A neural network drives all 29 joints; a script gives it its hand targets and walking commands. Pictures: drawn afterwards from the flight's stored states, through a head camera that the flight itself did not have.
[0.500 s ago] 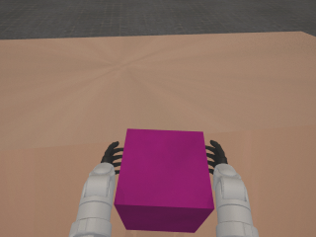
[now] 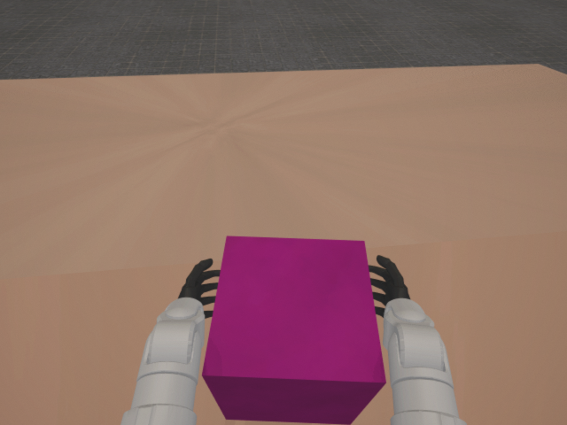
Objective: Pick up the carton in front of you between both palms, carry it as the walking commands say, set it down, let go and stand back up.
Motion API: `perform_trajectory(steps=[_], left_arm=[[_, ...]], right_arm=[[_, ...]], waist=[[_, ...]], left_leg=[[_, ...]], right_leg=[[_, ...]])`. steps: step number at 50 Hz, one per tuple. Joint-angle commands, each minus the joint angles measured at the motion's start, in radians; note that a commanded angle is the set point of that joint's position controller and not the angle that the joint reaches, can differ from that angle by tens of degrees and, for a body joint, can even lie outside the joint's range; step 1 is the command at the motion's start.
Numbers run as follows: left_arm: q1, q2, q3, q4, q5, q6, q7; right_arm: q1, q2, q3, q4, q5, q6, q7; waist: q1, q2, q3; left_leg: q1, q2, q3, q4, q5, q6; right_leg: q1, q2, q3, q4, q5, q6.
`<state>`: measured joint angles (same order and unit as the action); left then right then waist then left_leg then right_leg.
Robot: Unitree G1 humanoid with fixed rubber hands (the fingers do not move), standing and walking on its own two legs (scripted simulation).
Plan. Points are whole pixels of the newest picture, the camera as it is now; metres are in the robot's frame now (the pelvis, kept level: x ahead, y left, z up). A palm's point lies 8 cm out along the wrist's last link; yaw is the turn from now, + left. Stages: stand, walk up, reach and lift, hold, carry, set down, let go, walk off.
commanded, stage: reach and lift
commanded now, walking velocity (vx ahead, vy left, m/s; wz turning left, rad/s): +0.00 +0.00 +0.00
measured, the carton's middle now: (291, 335) +0.28 +0.00 -0.04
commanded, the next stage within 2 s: hold in 0.22 s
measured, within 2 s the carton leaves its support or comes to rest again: neither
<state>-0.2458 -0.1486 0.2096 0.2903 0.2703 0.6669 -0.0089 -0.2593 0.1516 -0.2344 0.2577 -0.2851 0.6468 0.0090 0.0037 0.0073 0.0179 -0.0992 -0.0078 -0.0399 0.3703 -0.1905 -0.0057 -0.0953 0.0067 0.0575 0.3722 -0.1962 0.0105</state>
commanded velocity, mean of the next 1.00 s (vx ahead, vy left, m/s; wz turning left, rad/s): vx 0.00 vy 0.00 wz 0.00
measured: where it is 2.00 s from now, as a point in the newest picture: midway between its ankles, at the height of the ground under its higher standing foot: outside the picture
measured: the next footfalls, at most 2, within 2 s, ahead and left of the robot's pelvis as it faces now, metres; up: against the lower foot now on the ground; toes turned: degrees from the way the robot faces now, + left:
none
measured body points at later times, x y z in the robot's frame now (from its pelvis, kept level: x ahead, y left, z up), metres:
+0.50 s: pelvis +0.00 +0.00 +0.00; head -0.05 +0.00 +0.45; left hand +0.29 +0.15 +0.04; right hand +0.29 -0.15 +0.05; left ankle +0.01 +0.12 -0.75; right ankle +0.01 -0.13 -0.75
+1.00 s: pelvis -0.02 +0.00 +0.00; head -0.05 +0.00 +0.45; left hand +0.29 +0.15 +0.04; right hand +0.29 -0.15 +0.05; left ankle +0.01 +0.12 -0.75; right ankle +0.01 -0.13 -0.75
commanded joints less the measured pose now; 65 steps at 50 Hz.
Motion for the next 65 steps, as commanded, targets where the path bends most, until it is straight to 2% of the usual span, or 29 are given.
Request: perform_trajectory(steps=[1,2,5,9,10,11,13,15,18,19,24,26,27,29,36,37,39,41,45,46,47,48,51,52,55,57,63,64,65], left_arm=[[-0.459,-0.915,-0.522,-0.142,-0.237,-0.051,-0.218],[-0.425,-0.909,-0.499,-0.134,-0.226,-0.044,-0.212],[-0.494,-0.925,-0.507,-0.081,-0.233,-0.03,-0.228],[-0.598,-0.923,-0.524,-0.113,-0.236,-0.031,-0.233],[-0.587,-0.859,-0.485,-0.088,-0.207,-0.022,-0.235],[-0.585,-0.923,-0.519,-0.108,-0.242,-0.035,-0.233],[-0.59,-0.913,-0.479,-0.047,-0.216,-0.027,-0.226],[-0.598,-0.925,-0.56,-0.162,-0.257,-0.01,-0.221],[-0.438,-0.855,-0.5,-0.152,-0.213,0.03,-0.207],[-0.455,-0.826,-0.523,-0.164,-0.225,0.041,-0.209],[-0.416,-0.808,-0.497,-0.193,-0.201,0.056,-0.209],[-0.485,-0.893,-0.564,-0.21,-0.296,0.044,-0.212],[-0.51,-0.862,-0.567,-0.235,-0.255,0.041,-0.218],[-0.469,-0.845,-0.526,-0.197,-0.22,0.047,-0.21],[-0.623,-0.87,-0.555,-0.174,-0.253,0.043,-0.223],[-0.583,-0.843,-0.507,-0.154,-0.237,0.044,-0.222],[-0.612,-0.897,-0.538,-0.187,-0.255,0.044,-0.219],[-0.561,-0.87,-0.491,-0.139,-0.218,0.05,-0.222],[-0.588,-0.862,-0.494,-0.148,-0.227,0.041,-0.217],[-0.583,-0.894,-0.504,-0.075,-0.249,0.044,-0.209],[-0.52,-0.889,-0.493,-0.147,-0.213,0.039,-0.21],[-0.542,-0.854,-0.492,-0.154,-0.211,0.05,-0.212],[-0.48,-0.848,-0.516,-0.173,-0.222,0.054,-0.216],[-0.544,-0.896,-0.504,-0.15,-0.233,0.048,-0.215],[-0.455,-0.877,-0.512,-0.154,-0.235,0.043,-0.218],[-0.517,-0.907,-0.526,-0.116,-0.255,0.048,-0.22],[-0.496,-0.828,-0.535,-0.178,-0.248,0.06,-0.214],[-0.477,-0.816,-0.485,-0.185,-0.205,0.052,-0.214],[-0.515,-0.832,-0.501,-0.142,-0.212,0.056,-0.214]], right_arm=[[-0.322,0.938,0.53,0.006,0.232,-0.002,0.228],[-0.35,0.949,0.556,-0.023,0.242,0.01,0.228],[-0.342,0.937,0.523,0.002,0.213,0.005,0.227],[-0.439,0.949,0.485,0.068,0.191,0.011,0.23],[-0.451,0.945,0.476,0.058,0.238,0.005,0.23],[-0.495,0.96,0.507,0.014,0.235,-0.004,0.234],[-0.481,0.946,0.491,0.048,0.197,0.007,0.23],[-0.41,0.967,0.537,0.009,0.239,0.022,0.221],[-0.399,0.91,0.532,-0.042,0.241,0.064,0.219],[-0.341,0.881,0.516,-0.038,0.226,0.073,0.206],[-0.338,0.893,0.503,-0.049,0.229,0.09,0.211],[-0.395,0.893,0.59,-0.146,0.268,0.069,0.221],[-0.368,0.903,0.561,-0.097,0.257,0.077,0.208],[-0.362,0.908,0.536,-0.073,0.236,0.071,0.212],[-0.452,0.901,0.49,0.024,0.23,0.079,0.225],[-0.456,0.902,0.481,0.044,0.214,0.08,0.239],[-0.421,0.898,0.483,0.014,0.219,0.073,0.24],[-0.493,0.915,0.515,-0.027,0.232,0.078,0.234],[-0.459,0.904,0.499,0.0,0.231,0.07,0.233],[-0.466,0.906,0.511,-0.017,0.235,0.067,0.233],[-0.453,0.917,0.539,-0.041,0.241,0.07,0.235],[-0.42,0.895,0.476,-0.018,0.214,0.075,0.233],[-0.384,0.891,0.515,-0.038,0.243,0.081,0.23],[-0.459,0.874,0.52,-0.069,0.237,0.072,0.229],[-0.47,0.906,0.596,-0.119,0.29,0.069,0.234],[-0.43,0.906,0.543,-0.055,0.233,0.075,0.221],[-0.37,0.886,0.5,-0.032,0.23,0.098,0.21],[-0.441,0.882,0.5,-0.058,0.237,0.085,0.219],[-0.362,0.901,0.478,-0.011,0.236,0.09,0.218]], waist=[[-0.008,0.002,-0.286],[0.078,-0.027,-0.277],[-0.011,0.001,-0.236],[-0.023,0.011,-0.194],[0.023,0.024,-0.167],[-0.031,0.002,-0.243],[0.005,-0.071,-0.249],[-0.02,0.025,-0.297],[0.045,-0.056,-0.262],[-0.022,-0.032,-0.177],[0.036,-0.003,-0.133],[-0.02,-0.047,-0.171],[-0.027,0.036,-0.194],[0.033,-0.005,-0.194],[-0.029,0.014,-0.206],[0.001,-0.033,-0.174],[-0.033,0.004,-0.171],[0.017,0.027,-0.164],[0.022,-0.008,-0.188],[-0.013,-0.044,-0.185],[0.04,0.009,-0.227],[-0.027,-0.005,-0.145],[0.04,-0.014,-0.167],[-0.006,0.019,-0.235],[0.055,-0.034,-0.188],[-0.015,-0.02,-0.192],[-0.036,-0.004,-0.14],[0.048,0.016,-0.171],[-0.005,0.021,-0.172]], left_leg=[[0.086,-0.079,-0.045,-0.02,0.298,0.002],[0.107,-0.064,-0.03,-0.061,0.274,0.015],[0.098,-0.085,-0.022,-0.041,0.203,0.002],[0.05,-0.075,-0.032,-0.048,0.083,0.01],[0.029,-0.085,-0.001,-0.022,0.066,0.007],[0.061,-0.078,-0.026,-0.035,0.075,0.011],[0.067,-0.075,-0.042,-0.038,0.09,0.015],[0.155,-0.096,-0.028,-0.025,0.199,-0.002],[0.153,-0.078,-0.041,-0.058,0.267,0.014],[0.097,-0.082,-0.026,-0.052,0.208,0.008],[0.075,-0.069,-0.038,-0.083,0.184,0.012],[0.085,-0.089,-0.028,-0.086,0.144,0.007],[0.119,-0.09,-0.016,-0.064,0.132,0.008],[0.096,-0.082,-0.031,-0.074,0.131,0.016],[0.085,-0.075,-0.014,-0.059,0.02,0.0],[0.083,-0.056,-0.03,-0.06,-0.024,0.015],[0.052,-0.068,-0.028,-0.059,0.014,-0.004],[0.073,-0.072,-0.027,-0.074,-0.009,0.016],[0.054,-0.081,-0.021,-0.067,0.029,0.005],[0.068,-0.067,-0.035,-0.065,0.039,0.014],[0.134,-0.086,-0.027,-0.056,0.125,0.013],[0.102,-0.072,-0.01,-0.065,0.149,0.012],[0.065,-0.077,-0.021,-0.063,0.143,0.005],[0.148,-0.077,-0.027,-0.053,0.092,0.01],[0.078,-0.067,-0.022,-0.059,0.105,0.025],[0.099,-0.075,-0.034,-0.065,0.068,0.017],[0.117,-0.064,-0.034,-0.059,0.111,0.012],[0.056,-0.082,-0.023,-0.077,0.129,0.014],[0.077,-0.078,-0.012,-0.057,0.103,0.002]], right_leg=[[0.118,0.077,0.046,-0.03,0.323,-0.01],[0.09,0.089,0.018,-0.033,0.272,0.006],[0.06,0.079,0.043,-0.054,0.201,-0.011],[0.025,0.08,0.039,-0.039,0.097,-0.012],[0.055,0.072,0.031,-0.038,0.086,-0.001],[0.066,0.081,0.026,-0.027,0.106,-0.007],[0.088,0.093,0.022,-0.022,0.129,-0.007],[0.092,0.076,0.038,-0.038,0.211,-0.004],[0.116,0.088,0.024,-0.048,0.271,0.006],[0.118,0.077,0.045,-0.064,0.245,-0.002],[0.097,0.079,0.036,-0.069,0.186,0.006],[0.105,0.097,0.021,-0.073,0.155,0.003],[0.086,0.072,0.039,-0.078,0.169,0.003],[0.097,0.087,0.021,-0.057,0.166,-0.005],[0.063,0.09,0.02,-0.054,0.016,-0.008],[0.008,0.083,0.0,-0.052,-0.04,-0.013],[0.061,0.081,0.013,-0.057,0.031,-0.019],[0.037,0.081,0.009,-0.051,0.033,-0.007],[0.103,0.084,0.011,-0.056,0.078,-0.006],[0.095,0.095,0.01,-0.031,0.078,-0.001],[0.054,0.081,0.022,-0.054,0.102,0.005],[0.02,0.09,0.014,-0.066,0.129,-0.003],[0.115,0.09,0.02,-0.053,0.148,-0.002],[0.052,0.072,0.025,-0.065,0.078,-0.007],[0.068,0.081,0.018,-0.048,0.101,0.009],[0.07,0.08,0.033,-0.052,0.101,-0.001],[0.034,0.08,0.013,-0.066,0.122,-0.013],[0.106,0.082,0.014,-0.053,0.152,0.003],[0.111,0.067,0.038,-0.069,0.157,-0.003]])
